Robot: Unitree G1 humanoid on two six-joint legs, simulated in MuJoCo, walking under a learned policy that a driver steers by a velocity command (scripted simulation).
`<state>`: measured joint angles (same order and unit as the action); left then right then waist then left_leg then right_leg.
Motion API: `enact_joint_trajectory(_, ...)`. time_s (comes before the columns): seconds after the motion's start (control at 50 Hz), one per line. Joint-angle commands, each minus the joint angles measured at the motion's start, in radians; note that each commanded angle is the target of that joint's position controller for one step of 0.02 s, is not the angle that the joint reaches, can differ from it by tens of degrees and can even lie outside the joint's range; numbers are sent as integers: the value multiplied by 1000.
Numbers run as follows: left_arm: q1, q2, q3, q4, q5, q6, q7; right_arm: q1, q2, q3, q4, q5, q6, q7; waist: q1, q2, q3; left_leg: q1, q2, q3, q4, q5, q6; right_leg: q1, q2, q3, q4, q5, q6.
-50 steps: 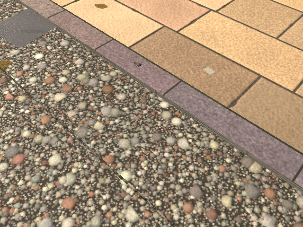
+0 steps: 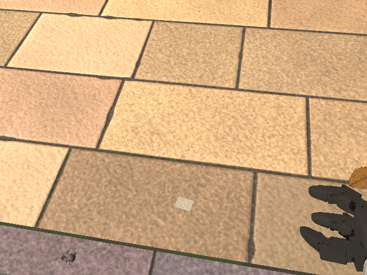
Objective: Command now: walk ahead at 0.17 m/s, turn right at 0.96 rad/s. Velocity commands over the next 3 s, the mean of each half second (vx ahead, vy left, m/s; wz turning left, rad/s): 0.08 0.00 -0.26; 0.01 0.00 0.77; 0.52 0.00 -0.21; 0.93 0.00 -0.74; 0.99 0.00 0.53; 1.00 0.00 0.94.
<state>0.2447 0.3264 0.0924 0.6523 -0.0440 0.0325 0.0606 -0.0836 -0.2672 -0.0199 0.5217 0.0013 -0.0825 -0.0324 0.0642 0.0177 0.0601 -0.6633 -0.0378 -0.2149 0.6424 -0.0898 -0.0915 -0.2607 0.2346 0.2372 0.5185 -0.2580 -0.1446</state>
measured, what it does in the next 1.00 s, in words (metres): walks ahead, turning left: left foot, then right foot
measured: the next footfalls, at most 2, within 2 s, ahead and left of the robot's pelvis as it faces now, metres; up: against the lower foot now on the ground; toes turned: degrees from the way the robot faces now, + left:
left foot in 0.02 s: +0.25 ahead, +0.16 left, +0.02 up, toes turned -15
right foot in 0.32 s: +0.10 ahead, -0.09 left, +0.00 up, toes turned -8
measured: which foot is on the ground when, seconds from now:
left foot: up 0.00-0.00, down 0.02-0.32, up 0.34-0.68, down 0.70-1.00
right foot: down 0.00-0.06, up 0.08-0.30, down 0.32-0.72, up 0.74-1.00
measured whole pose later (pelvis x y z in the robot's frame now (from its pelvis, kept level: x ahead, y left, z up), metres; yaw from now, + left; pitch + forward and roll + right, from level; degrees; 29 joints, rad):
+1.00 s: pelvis +0.11 +0.07 +0.00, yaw +22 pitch +4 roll -2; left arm 0.08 0.28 0.08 0.67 0.01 0.01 0.04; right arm 0.18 -0.30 -0.08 0.54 0.01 0.05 -0.04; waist 0.00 -0.01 0.02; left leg -0.36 -0.08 -0.17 0.52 -0.21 0.04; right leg -0.59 0.04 0.09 0.96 -0.34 0.09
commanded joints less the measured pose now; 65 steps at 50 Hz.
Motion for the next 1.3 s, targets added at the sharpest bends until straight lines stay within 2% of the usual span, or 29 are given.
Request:
enact_joint_trajectory(0.02, -51, 78, 30, -103, 10, 8, 9, 75, -104, -44, -14, 5, 2, 10, -52, -159, -200, 320, -83, 83, -187, 131, 5, 4, -133, 182, 42, 462, 108)
enact_joint_trajectory(0.04, -80, 64, 25, -121, 11, 3, -1, 124, -107, -50, 4, -1, -2, 8, -83, -151, -203, 377, -51, 82, -298, 222, 22, 34, -114, 176, 132, 414, 118)
enact_joint_trajectory(0.06, 4, 20, 17, -131, 1, 9, -8, 217, -123, -56, 30, -46, -9, 12, -54, 5, -365, 813, 173, -116, -223, 410, 180, -215, -64, 160, 406, 123, 198)
enact_joint_trajectory(0.08, 72, 2, -3, -120, 21, 1, -27, 271, -120, -70, 32, -40, 9, 6, -76, 227, -476, 1036, 381, -302, -155, 649, 325, -400, 8, 79, 592, -498, 218)
enact_joint_trajectory(0.1, 124, 82, 8, -116, 24, -12, -57, 234, -155, -80, 20, -16, 26, -1, -29, 215, -523, 1022, 522, -393, -126, 544, 393, -465, -80, 55, 787, -504, 212)
enact_joint_trajectory(0.12, 17, 128, 15, -111, 22, -9, -59, 203, -118, -76, -11, -23, 35, -17, -72, 93, -462, 873, 454, -375, -186, 302, 383, -472, -158, -38, 858, -370, 215)
enact_joint_trajectory(0.14, -20, 145, 13, -121, 13, 6, -55, 166, -98, -65, -13, -21, 38, -30, -73, 110, -373, 720, 419, -332, -183, 255, 376, -444, -205, -54, 874, -310, 230)
enact_joint_trajectory(0.2, 57, 51, -30, -86, 26, 32, -58, 64, -138, -67, 0, -12, 78, -32, 15, 76, -252, 339, 184, 12, -233, 272, 249, -139, -215, -193, 585, -242, 223)
enact_joint_trajectory(0.24, 36, 27, -48, -83, 38, 20, -69, 96, -157, -80, 24, 13, 94, -16, -6, 123, -255, 320, 162, 47, -225, 290, 257, -25, -217, -233, 346, -206, 198)
enact_joint_trajectory(0.28, 119, -12, -52, -25, 45, 19, -75, 112, -117, -73, 40, 27, 103, -9, 23, 125, -250, 254, 151, 38, -193, 83, 234, 169, -208, -277, 84, -24, 176)
enact_joint_trajectory(0.32, 150, -45, -60, 14, 72, 20, -80, 241, -6, -49, 85, 13, 100, 6, 3, -74, -181, 35, 19, 142, 75, -413, 107, 318, -271, -175, -33, -68, 135)
enact_joint_trajectory(0.34, 65, 78, -43, -44, 95, 22, -68, 254, -7, -53, 62, 12, 102, 6, -41, -241, -126, -104, -33, 141, 283, -553, 46, 168, -566, 151, -135, -18, 8)
enact_joint_trajectory(0.36, 2, 202, 3, -76, 129, 19, -54, 160, -134, -81, 0, 39, 98, -12, 6, -305, -74, -81, 14, 105, 486, -542, 35, -85, -691, 271, -278, -142, -149)
enact_joint_trajectory(0.4, -181, 82, -34, -100, 116, -8, -27, 224, -159, -98, 34, 41, 114, -37, -77, -256, 32, -127, 26, 115, 741, -411, 16, -154, -587, 141, -284, -187, -91)
enact_joint_trajectory(0.46, -203, 0, -60, -104, 81, -34, 5, 324, -142, -104, 87, 14, 133, -44, -92, -139, -28, -100, 36, 153, 861, -248, -26, -65, -520, -84, -192, 134, -56)
enact_joint_trajectory(0.58, -79, 60, -13, -57, 59, -5, 26, 213, -13, -39, -18, 12, 122, 30, -7, -148, -141, 0, 127, 235, 330, -285, -29, 210, -549, -225, -98, 374, -63)
enact_joint_trajectory(0.68, -101, 78, 14, -27, 17, -13, -7, 330, -82, -70, 0, 25, 126, 55, -67, -149, -130, 292, 55, 345, -43, -160, 70, 116, -567, -315, 29, 406, 14)
enact_joint_trajectory(0.7, -45, 45, 10, 1, 23, -20, -16, 389, -122, -92, 19, 17, 123, 39, -85, -51, -146, 423, 22, 303, -155, -22, 112, 53, -505, -382, 176, 334, 77)
enact_joint_trajectory(0.72, -59, 7, 2, -33, 60, -29, -21, 472, -269, -136, 12, 9, 117, 17, -105, 227, -162, 659, 213, -30, -181, 489, 225, -257, -383, -445, 527, -22, 187)
enact_joint_trajectory(0.74, -184, -27, -19, -110, 77, -43, -20, 469, -331, -140, -17, -34, 98, 17, -132, 393, -269, 735, 429, -436, -239, 617, 492, -517, -200, -289, 806, -448, 249)
enact_joint_trajectory(0.76, -237, 25, -4, -98, 56, -47, -26, 461, -265, -123, -21, -38, 80, 30, -178, 180, -308, 737, 426, -378, -270, 449, 498, -537, -231, -149, 893, -424, 231)
enact_joint_trajectory(0.8, -234, 14, -3, -79, 48, -48, -16, 341, -210, -109, -20, 4, 78, 14, -99, 44, -178, 617, 306, -215, -251, 289, 369, -548, -257, -136, 825, -257, 204)
enact_joint_trajectory(0.88, -167, 13, 3, -53, 59, -40, -23, 225, -167, -94, -62, 7, 110, -9, -33, 86, -178, 456, 190, -125, -255, 250, 310, -401, -210, -166, 672, -87, 226)
enact_joint_trajectory(1.06, -163, 13, -10, -39, 41, -43, -35, 264, -171, -86, -39, 2, 132, -1, -101, 158, -214, 425, 180, -229, -239, -162, 291, -207, -200, -185, 241, -112, 218)
enact_joint_trajectory(1.12, -103, 5, -7, -11, 31, -78, -62, 316, -158, -66, -3, 1, 114, 22, -107, 133, -142, 309, 159, -218, -339, -733, 275, -67, -184, -295, 192, -80, 158)
enact_joint_trajectory(1.24, 164, -10, 2, 86, 18, -113, -72, 89, -89, -49, -30, -14, 45, 30, 31, 30, -55, 280, 109, 99, -182, -607, 181, 16, -175, -364, 155, 18, 57)
enact_joint_trajectory(1.26, 221, -11, 4, 101, 24, -114, -72, 64, -59, -44, -46, -16, 36, 29, 39, -51, -53, 262, 77, 179, -53, -542, 155, 39, -194, -301, 119, 4, 49)
enact_joint_trajectory(1.28, 292, 62, 23, 88, 95, -81, -83, 45, -46, -40, -58, -68, 57, 31, 89, -266, -42, 90, -30, 295, 246, -541, 104, 108, -305, 29, -96, -289, 1)
enact_joint_trajectory(1.3, 362, -6, -10, 73, 73, -71, -88, -37, 24, -15, -78, -76, 53, 36, 140, -214, 31, -78, -37, 171, 504, -545, 91, 167, -349, 238, -174, -320, -10)
Over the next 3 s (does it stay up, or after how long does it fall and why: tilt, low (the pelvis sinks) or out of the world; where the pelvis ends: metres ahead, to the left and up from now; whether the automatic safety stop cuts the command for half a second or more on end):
stays up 1.31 -0.14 0.04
